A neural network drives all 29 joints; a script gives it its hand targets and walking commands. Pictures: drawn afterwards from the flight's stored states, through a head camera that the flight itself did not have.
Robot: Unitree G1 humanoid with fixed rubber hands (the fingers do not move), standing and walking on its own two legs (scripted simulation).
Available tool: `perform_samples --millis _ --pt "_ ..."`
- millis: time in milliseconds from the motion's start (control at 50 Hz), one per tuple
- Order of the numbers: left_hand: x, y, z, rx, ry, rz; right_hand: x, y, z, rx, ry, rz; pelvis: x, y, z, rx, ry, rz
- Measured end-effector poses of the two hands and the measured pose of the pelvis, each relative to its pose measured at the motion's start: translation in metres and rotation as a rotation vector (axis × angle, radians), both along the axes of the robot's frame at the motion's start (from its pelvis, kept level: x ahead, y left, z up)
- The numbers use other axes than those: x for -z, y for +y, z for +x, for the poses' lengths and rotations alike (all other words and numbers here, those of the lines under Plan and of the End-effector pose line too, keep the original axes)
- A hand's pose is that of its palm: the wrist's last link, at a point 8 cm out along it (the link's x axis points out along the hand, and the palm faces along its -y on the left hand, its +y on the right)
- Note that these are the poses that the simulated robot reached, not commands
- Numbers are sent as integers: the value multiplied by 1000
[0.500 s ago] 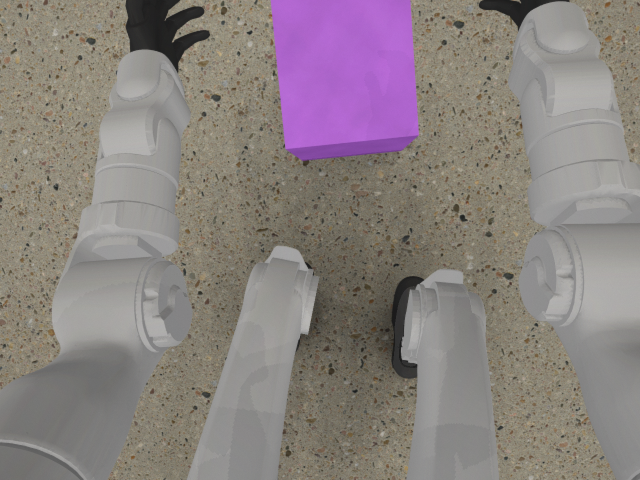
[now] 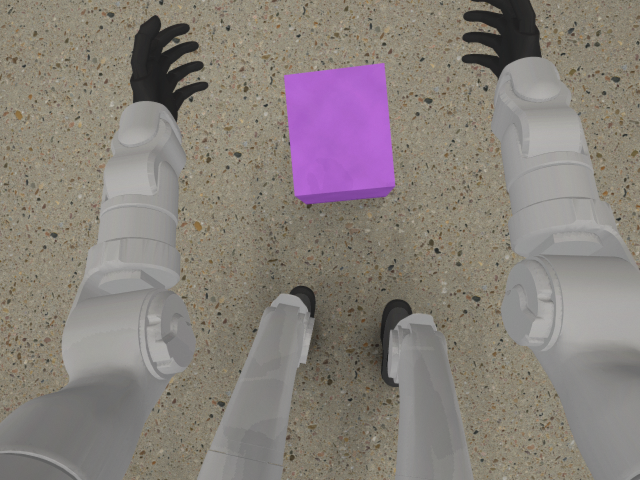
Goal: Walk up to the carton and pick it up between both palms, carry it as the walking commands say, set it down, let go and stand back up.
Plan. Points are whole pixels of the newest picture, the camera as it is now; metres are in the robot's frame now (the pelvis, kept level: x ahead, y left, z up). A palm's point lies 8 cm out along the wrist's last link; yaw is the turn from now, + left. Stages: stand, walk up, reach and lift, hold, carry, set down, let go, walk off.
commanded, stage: set down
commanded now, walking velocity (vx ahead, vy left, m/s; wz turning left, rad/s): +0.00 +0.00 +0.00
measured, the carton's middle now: (340, 142) +0.55 +0.07 -0.53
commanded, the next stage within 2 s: let go in 0.12 s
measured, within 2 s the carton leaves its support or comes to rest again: neither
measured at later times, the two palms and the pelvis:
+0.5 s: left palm (114, 155) +0.40 +0.26 -0.03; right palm (547, 159) +0.45 -0.14 -0.04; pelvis +0.03 +0.02 +0.08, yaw -2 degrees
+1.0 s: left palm (21, 331) +0.26 +0.24 +0.07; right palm out of the picture +0.30 -0.22 +0.06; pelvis +0.10 +0.01 +0.14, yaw +0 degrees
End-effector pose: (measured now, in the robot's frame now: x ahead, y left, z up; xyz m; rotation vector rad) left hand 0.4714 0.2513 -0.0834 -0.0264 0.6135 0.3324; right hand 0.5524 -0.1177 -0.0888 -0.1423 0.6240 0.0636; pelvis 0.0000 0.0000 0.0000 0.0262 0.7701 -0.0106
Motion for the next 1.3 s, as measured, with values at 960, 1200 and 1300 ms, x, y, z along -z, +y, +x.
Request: perform_samples --millis 960,1200,1300 --pt "-155 -10 -206 273 204 72 -148 -92 -245 114 124 -76 -142 8 94 -14 -606 -27" --pt "-164 -29 -214 316 198 76 -171 -120 -289 119 141 -83 -148 -7 99 -22 -784 -18" --pt "-163 -29 -215 322 203 78 -173 -122 -297 124 151 -80 -147 -7 96 -21 -825 -19"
